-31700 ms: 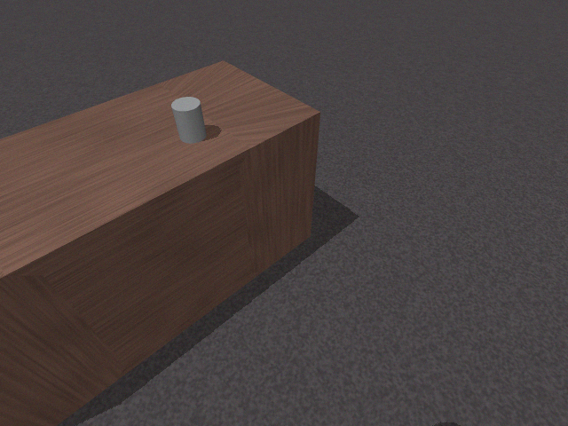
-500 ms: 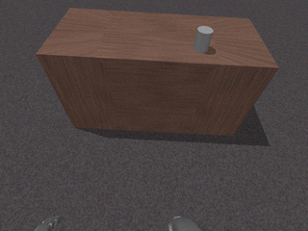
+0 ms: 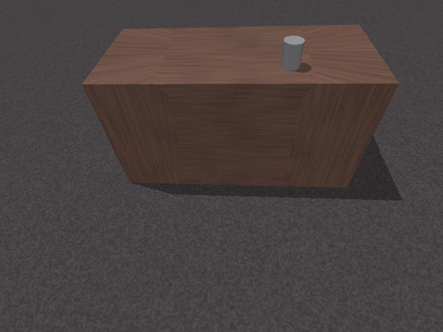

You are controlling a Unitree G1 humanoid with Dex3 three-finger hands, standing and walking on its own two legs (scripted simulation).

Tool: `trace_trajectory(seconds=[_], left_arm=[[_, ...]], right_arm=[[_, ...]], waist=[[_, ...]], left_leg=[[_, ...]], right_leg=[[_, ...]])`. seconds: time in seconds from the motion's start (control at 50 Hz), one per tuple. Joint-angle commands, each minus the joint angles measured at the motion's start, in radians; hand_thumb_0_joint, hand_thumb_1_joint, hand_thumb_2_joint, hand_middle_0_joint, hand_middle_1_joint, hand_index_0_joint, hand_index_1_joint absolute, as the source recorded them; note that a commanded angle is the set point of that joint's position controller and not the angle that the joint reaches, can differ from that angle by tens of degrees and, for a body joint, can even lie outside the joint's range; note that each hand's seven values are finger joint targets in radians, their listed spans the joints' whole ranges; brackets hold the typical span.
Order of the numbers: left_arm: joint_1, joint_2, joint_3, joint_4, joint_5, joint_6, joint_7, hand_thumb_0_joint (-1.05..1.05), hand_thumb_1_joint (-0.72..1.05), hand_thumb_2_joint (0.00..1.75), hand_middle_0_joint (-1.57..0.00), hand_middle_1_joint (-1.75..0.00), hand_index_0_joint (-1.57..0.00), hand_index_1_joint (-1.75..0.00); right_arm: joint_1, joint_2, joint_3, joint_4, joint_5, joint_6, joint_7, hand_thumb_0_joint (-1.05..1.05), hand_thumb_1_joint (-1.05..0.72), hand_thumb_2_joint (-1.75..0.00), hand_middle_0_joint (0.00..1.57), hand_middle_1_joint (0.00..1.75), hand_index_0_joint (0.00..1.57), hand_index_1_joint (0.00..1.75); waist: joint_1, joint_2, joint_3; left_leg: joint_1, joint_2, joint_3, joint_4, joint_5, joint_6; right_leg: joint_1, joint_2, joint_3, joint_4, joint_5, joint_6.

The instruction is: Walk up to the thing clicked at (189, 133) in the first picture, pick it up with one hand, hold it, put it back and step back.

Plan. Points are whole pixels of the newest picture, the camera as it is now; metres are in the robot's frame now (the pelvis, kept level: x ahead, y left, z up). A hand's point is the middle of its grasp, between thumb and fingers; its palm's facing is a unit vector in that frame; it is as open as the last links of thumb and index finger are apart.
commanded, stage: step back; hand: right
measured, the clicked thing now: (292, 53) +1.14 -0.23 -0.05
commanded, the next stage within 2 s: stand in 0.84 s
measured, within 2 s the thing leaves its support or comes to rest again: neither
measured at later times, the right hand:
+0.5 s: hand out of the picture +0.09 -0.28 -0.15, palm faces -0.02 +0.94 -0.35, open 7.4 cm
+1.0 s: hand (354, 328) +0.18 -0.22 -0.12, palm faces -0.03 +0.94 -0.35, open 7.4 cm
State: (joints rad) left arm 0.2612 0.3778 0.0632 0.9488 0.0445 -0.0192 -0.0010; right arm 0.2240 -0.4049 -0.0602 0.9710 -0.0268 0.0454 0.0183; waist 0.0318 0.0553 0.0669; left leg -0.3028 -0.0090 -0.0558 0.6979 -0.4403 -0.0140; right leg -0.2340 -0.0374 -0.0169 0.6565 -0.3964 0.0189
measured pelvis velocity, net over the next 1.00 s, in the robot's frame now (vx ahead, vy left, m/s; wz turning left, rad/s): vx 0.06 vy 0.02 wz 0.01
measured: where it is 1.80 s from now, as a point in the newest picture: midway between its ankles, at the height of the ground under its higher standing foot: outside the picture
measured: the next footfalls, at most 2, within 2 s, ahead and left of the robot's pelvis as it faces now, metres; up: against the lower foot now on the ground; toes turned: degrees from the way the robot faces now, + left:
right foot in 0.32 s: +0.10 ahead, -0.13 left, +0.00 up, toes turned -2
left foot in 0.62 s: +0.08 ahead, +0.13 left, +0.00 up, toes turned +0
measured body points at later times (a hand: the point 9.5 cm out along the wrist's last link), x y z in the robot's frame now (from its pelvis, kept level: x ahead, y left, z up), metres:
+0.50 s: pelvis +0.03 -0.01 +0.01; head +0.05 -0.03 +0.46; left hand +0.12 +0.29 -0.10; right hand +0.10 -0.33 -0.13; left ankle +0.01 +0.12 -0.69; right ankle +0.06 -0.13 -0.72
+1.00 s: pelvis +0.06 +0.02 +0.02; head +0.07 +0.03 +0.47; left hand +0.15 +0.32 -0.11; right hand +0.18 -0.27 -0.10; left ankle +0.04 +0.13 -0.72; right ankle +0.06 -0.13 -0.72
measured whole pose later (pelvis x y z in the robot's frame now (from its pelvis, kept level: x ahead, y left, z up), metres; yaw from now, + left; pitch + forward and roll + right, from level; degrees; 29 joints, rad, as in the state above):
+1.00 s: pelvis +0.06 +0.02 +0.02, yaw +1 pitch -2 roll +0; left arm 0.06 0.36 0.01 1.09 0.00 -0.01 0.00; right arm 0.05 -0.33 -0.01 1.08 0.00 -0.02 0.00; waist 0.02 -0.01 0.06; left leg -0.13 -0.01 -0.01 0.45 -0.28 0.01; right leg -0.15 -0.05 -0.03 0.42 -0.23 0.04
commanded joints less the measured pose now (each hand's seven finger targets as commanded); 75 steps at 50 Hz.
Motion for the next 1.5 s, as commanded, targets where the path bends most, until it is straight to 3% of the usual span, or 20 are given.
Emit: trace_trajectory(seconds=[0.0,0.02,0.04,0.06,0.14,0.24,0.28,0.3,0.34,0.36,0.38,0.44,0.54,0.58,0.62,0.66,0.72,0.78,1.22,1.48], left_arm=[[-0.039,0.224,0.039,-0.090,-0.010,-0.006,0.012,0.00,0.90,0.90,-0.20,-0.30,-0.20,-0.30],[-0.038,0.164,0.024,-0.107,-0.022,-0.009,0.010,0.00,0.90,0.90,-0.20,-0.30,-0.20,-0.30],[-0.118,0.193,0.038,-0.109,-0.026,-0.005,0.017,0.00,0.90,0.90,-0.20,-0.30,-0.20,-0.30],[-0.148,0.250,0.049,-0.107,-0.017,-0.005,0.023,0.00,0.90,0.90,-0.20,-0.30,-0.20,-0.30],[-0.051,0.231,0.046,-0.057,-0.025,-0.010,-0.007,0.00,0.90,0.90,-0.20,-0.30,-0.20,-0.30],[-0.080,0.191,0.047,-0.040,-0.025,-0.021,-0.006,0.00,0.90,0.90,-0.20,-0.30,-0.20,-0.30],[-0.022,0.172,0.047,-0.006,-0.025,-0.029,0.005,0.00,0.90,0.90,-0.20,-0.30,-0.20,-0.30],[0.009,0.186,0.052,0.011,-0.022,-0.034,0.014,0.00,0.90,0.90,-0.20,-0.30,-0.20,-0.30],[-0.010,0.295,0.074,-0.005,-0.001,-0.049,0.028,0.00,0.90,0.90,-0.20,-0.30,-0.20,-0.30],[-0.112,0.323,0.073,-0.030,-0.007,-0.044,0.022,0.00,0.90,0.90,-0.20,-0.30,-0.20,-0.30],[-0.174,0.312,0.066,-0.050,-0.007,-0.041,0.018,0.00,0.90,0.90,-0.20,-0.30,-0.20,-0.30],[-0.191,0.250,0.051,-0.048,-0.015,-0.043,0.019,0.00,0.90,0.90,-0.20,-0.30,-0.20,-0.30],[-0.187,0.244,0.048,-0.029,-0.021,-0.035,0.018,0.00,0.90,0.90,-0.20,-0.30,-0.20,-0.30],[-0.204,0.232,0.042,-0.030,-0.031,-0.023,0.019,0.00,0.90,0.90,-0.20,-0.30,-0.20,-0.30],[-0.194,0.181,0.025,-0.043,-0.046,-0.017,0.020,0.00,0.90,0.90,-0.20,-0.30,-0.20,-0.30],[-0.198,0.180,0.020,-0.007,-0.051,-0.007,0.022,0.00,0.90,0.90,-0.20,-0.30,-0.20,-0.30],[-0.200,0.199,0.018,0.009,-0.040,-0.021,0.021,0.00,0.90,0.90,-0.20,-0.30,-0.20,-0.30],[-0.215,0.209,0.016,0.021,-0.045,-0.019,0.024,0.00,0.90,0.90,-0.20,-0.30,-0.20,-0.30],[-0.218,0.186,-0.023,0.134,-0.032,-0.021,0.006,0.00,0.90,0.90,-0.20,-0.30,-0.20,-0.30],[-0.198,0.190,-0.027,0.140,-0.039,-0.024,0.009,0.00,0.90,0.90,-0.20,-0.30,-0.20,-0.30]], right_arm=[[-0.006,-0.167,-0.063,-0.069,-0.007,-0.081,-0.009,0.00,-0.90,-0.90,0.20,0.30,0.20,0.30],[0.061,-0.245,-0.086,-0.060,-0.016,-0.089,-0.015,0.00,-0.90,-0.90,0.20,0.30,0.20,0.30],[0.083,-0.331,-0.098,-0.061,-0.010,-0.088,-0.013,0.00,-0.90,-0.90,0.20,0.30,0.20,0.30],[0.069,-0.345,-0.107,-0.060,-0.004,-0.086,-0.011,0.00,-0.90,-0.90,0.20,0.30,0.20,0.30],[-0.051,-0.234,-0.069,-0.092,-0.009,-0.091,-0.013,0.00,-0.90,-0.90,0.20,0.30,0.20,0.30],[-0.040,-0.204,-0.053,-0.085,-0.010,-0.080,-0.010,0.00,-0.90,-0.90,0.20,0.30,0.20,0.30],[-0.096,-0.185,-0.040,-0.097,0.003,-0.066,-0.012,0.00,-0.90,-0.90,0.20,0.30,0.20,0.30],[-0.096,-0.145,-0.022,-0.100,0.011,-0.060,-0.015,0.00,-0.90,-0.90,0.20,0.30,0.20,0.30],[-0.039,-0.046,0.011,-0.105,0.027,-0.061,-0.025,0.00,-0.90,-0.90,0.20,0.30,0.20,0.30],[-0.012,-0.121,-0.011,-0.074,0.017,-0.048,-0.039,0.00,-0.90,-0.90,0.20,0.30,0.20,0.30],[0.012,-0.161,-0.026,-0.045,0.013,-0.046,-0.039,0.00,-0.90,-0.90,0.20,0.30,0.20,0.30],[0.011,-0.153,-0.019,-0.012,0.018,-0.051,-0.033,0.00,-0.90,-0.90,0.20,0.30,0.20,0.30],[0.010,-0.128,-0.013,0.007,0.008,-0.064,-0.033,0.00,-0.90,-0.90,0.20,0.30,0.20,0.30],[0.038,-0.128,-0.022,0.032,0.003,-0.073,-0.037,0.00,-0.90,-0.90,0.20,0.30,0.20,0.30],[0.004,-0.190,-0.039,0.023,-0.005,-0.080,-0.044,0.00,-0.90,-0.90,0.20,0.30,0.20,0.30],[-0.130,-0.227,-0.034,0.000,0.010,-0.076,-0.037,0.00,-0.90,-0.90,0.20,0.30,0.20,0.30],[-0.157,-0.168,-0.013,0.012,0.011,-0.074,-0.037,0.00,-0.90,-0.90,0.20,0.30,0.20,0.30],[-0.134,-0.160,-0.014,0.037,0.017,-0.070,-0.041,0.00,-0.90,-0.90,0.20,0.30,0.20,0.30],[-0.219,-0.144,0.006,0.081,0.019,-0.081,-0.018,0.00,-0.90,-0.90,0.20,0.30,0.20,0.30],[-0.175,-0.151,0.014,0.116,0.019,-0.081,-0.019,0.00,-0.90,-0.90,0.20,0.30,0.20,0.30]], waist=[[-0.031,-0.162,-0.077],[-0.059,0.054,-0.137],[-0.084,0.114,-0.095],[-0.085,0.071,-0.027],[-0.015,0.058,0.059],[-0.039,0.131,0.007],[0.016,0.112,-0.034],[0.040,0.052,-0.058],[0.026,-0.244,-0.096],[0.004,-0.179,-0.079],[-0.016,-0.181,-0.026],[-0.023,-0.181,-0.022],[-0.021,-0.216,-0.097],[-0.044,-0.190,-0.130],[-0.024,-0.045,-0.173],[0.001,0.019,-0.124],[0.000,0.016,-0.148],[-0.018,0.013,-0.174],[-0.029,-0.051,-0.071],[-0.033,-0.072,-0.114]], left_leg=[[0.233,-0.003,-0.003,-0.299,0.148,0.045],[0.359,0.186,-0.319,-0.379,0.094,0.130],[0.272,0.342,-0.553,-0.422,-0.030,0.250],[0.156,0.381,-0.590,-0.465,-0.163,0.307],[0.026,0.206,-0.274,-0.457,-0.144,0.191],[-0.014,0.180,-0.178,-0.375,0.074,0.183],[-0.076,0.157,-0.111,-0.251,0.154,0.144],[-0.105,0.121,-0.085,-0.155,0.195,0.110],[-0.218,-0.055,-0.067,0.094,-0.009,0.022],[-0.124,-0.008,-0.075,0.162,-0.150,0.023],[-0.062,0.022,-0.056,0.186,-0.147,0.017],[-0.089,0.014,-0.065,0.157,-0.066,0.024],[0.016,0.011,0.053,-0.088,0.025,0.013],[0.113,0.013,0.053,-0.276,0.298,0.021],[0.186,0.169,-0.139,-0.259,0.621,0.084],[0.034,0.234,-0.189,-0.255,0.503,0.167],[0.075,0.134,-0.058,-0.211,0.617,0.069],[0.122,0.117,-0.035,-0.198,0.707,0.051],[0.178,0.126,-0.038,-0.450,0.297,0.029],[0.199,0.131,-0.029,-0.428,0.413,0.023]], right_leg=[[-0.065,-0.127,0.136,0.007,0.290,-0.119],[-0.237,-0.006,0.035,0.257,0.173,-0.064],[-0.344,0.039,0.004,0.323,-0.199,-0.051],[-0.319,-0.003,0.086,0.361,-0.227,-0.058],[-0.258,-0.025,0.044,0.263,-0.042,-0.049],[-0.073,0.017,-0.015,-0.003,0.002,-0.025],[0.101,0.049,-0.053,-0.176,0.137,-0.030],[0.191,0.043,-0.024,-0.246,0.195,-0.030],[0.223,-0.258,0.433,-0.391,0.196,-0.106],[0.041,-0.359,0.494,-0.403,-0.005,-0.211],[-0.062,-0.359,0.500,-0.393,-0.039,-0.252],[0.000,-0.242,0.277,-0.339,0.159,-0.189],[0.067,-0.210,0.149,-0.204,0.522,-0.167],[0.080,-0.169,0.087,-0.094,0.625,-0.114],[-0.004,-0.073,0.022,0.010,0.451,-0.044],[0.067,-0.011,0.001,-0.063,0.132,-0.034],[0.133,-0.072,0.033,-0.141,0.407,-0.054],[0.146,-0.087,0.031,-0.123,0.500,-0.063],[0.137,-0.100,0.069,-0.381,0.270,-0.025],[0.162,-0.107,0.077,-0.373,0.386,-0.032]])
